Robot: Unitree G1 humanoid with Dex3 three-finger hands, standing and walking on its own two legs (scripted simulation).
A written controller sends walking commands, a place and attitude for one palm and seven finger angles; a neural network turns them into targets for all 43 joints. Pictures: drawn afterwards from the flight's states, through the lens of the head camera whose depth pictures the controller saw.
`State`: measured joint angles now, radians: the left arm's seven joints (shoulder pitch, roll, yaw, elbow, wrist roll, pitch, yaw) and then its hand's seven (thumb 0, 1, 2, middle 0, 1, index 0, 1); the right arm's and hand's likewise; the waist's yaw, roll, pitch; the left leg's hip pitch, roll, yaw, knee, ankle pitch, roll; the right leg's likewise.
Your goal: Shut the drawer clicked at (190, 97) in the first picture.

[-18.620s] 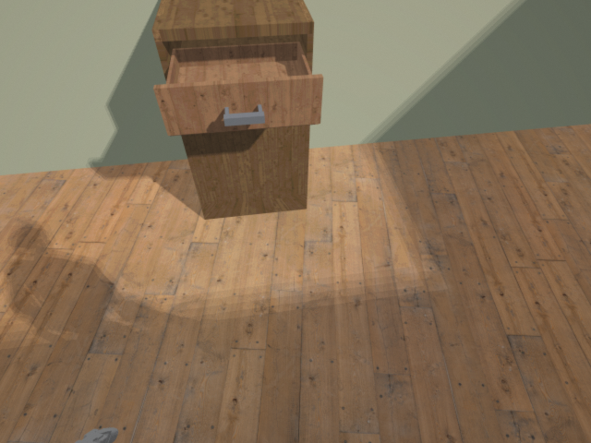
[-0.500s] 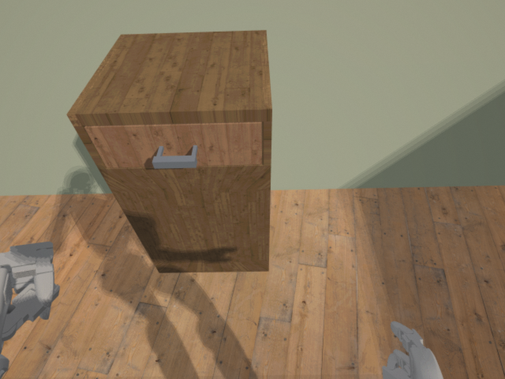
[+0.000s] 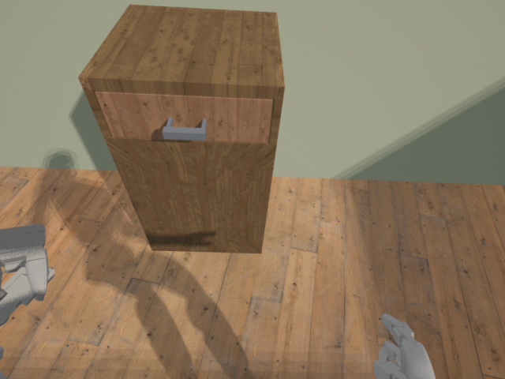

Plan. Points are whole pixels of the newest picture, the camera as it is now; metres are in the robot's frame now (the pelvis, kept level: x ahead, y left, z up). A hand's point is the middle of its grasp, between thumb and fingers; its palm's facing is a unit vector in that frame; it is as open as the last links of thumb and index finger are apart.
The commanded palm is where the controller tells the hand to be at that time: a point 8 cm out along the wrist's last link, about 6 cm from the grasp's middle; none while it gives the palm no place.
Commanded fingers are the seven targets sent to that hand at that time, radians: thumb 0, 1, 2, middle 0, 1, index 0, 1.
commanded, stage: step back with the hand held close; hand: left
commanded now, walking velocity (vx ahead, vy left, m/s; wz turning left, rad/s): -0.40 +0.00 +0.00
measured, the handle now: (186, 127) +0.68 +0.21 -0.03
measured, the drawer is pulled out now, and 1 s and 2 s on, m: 0.00 0.00 0.00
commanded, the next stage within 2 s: stop stepping back and stand still in 0.60 s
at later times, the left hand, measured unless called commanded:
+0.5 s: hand (54, 343) +0.13 +0.19 +0.18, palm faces +0.22 -0.82 -0.53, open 3.2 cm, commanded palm +0.06 +0.25 +0.19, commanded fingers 0.00 0.90 0.90 -1.40 -1.60 -1.40 -1.60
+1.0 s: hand out of the picture -0.02 +0.22 +0.17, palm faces +0.40 -0.83 -0.40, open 3.2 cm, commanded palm -0.07 +0.26 +0.19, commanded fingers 0.00 0.90 0.90 -1.40 -1.60 -1.40 -1.60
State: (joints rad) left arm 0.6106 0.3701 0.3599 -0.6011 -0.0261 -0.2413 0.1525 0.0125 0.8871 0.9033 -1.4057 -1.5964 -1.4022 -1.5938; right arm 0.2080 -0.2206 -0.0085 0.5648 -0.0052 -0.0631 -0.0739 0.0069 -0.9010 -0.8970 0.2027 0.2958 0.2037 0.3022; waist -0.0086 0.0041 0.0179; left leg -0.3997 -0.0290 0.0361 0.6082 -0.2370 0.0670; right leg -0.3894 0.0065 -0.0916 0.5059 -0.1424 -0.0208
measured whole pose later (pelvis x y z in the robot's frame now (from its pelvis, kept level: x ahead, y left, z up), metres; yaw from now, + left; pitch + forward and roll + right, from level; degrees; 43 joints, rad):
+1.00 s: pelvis -0.20 -0.02 +0.00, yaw +1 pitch +0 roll -1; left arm 0.63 0.36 0.36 -0.58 -0.03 -0.20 0.16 0.01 0.89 0.90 -1.41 -1.60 -1.40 -1.59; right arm 0.26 -0.20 0.00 0.64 0.00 -0.07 -0.09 0.01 -0.90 -0.90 0.20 0.30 0.20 0.30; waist -0.02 -0.02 -0.03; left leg -0.33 0.01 0.00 0.60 -0.31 0.02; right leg -0.33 0.02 -0.04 0.54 -0.23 -0.03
